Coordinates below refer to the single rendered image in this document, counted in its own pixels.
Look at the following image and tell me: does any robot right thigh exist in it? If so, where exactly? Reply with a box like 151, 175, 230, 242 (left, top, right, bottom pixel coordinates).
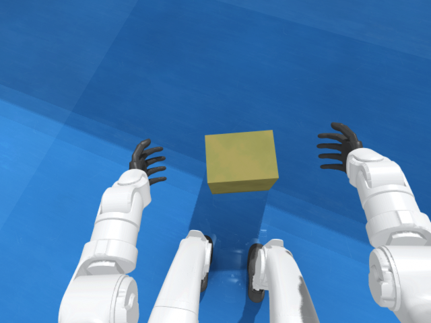
257, 246, 320, 323

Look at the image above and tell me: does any robot left upper arm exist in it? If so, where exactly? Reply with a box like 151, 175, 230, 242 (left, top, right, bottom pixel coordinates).
60, 274, 139, 323

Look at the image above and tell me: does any robot left forearm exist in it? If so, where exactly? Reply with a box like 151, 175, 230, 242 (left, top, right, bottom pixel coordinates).
58, 169, 152, 323

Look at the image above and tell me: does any carton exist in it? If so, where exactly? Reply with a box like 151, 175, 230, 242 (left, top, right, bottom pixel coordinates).
205, 130, 279, 194

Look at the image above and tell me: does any left robot hand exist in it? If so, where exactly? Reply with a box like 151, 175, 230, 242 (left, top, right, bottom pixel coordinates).
129, 139, 167, 186

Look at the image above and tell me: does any right robot hand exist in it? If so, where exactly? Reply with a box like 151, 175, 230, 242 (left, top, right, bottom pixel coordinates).
317, 122, 363, 173

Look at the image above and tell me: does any robot right forearm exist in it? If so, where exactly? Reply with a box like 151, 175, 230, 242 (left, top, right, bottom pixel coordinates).
346, 148, 431, 249

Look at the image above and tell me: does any robot right upper arm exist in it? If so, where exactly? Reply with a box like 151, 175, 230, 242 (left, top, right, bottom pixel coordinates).
368, 246, 431, 323

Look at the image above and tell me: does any right robot foot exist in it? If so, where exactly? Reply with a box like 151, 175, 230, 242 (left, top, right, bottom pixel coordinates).
247, 244, 265, 303

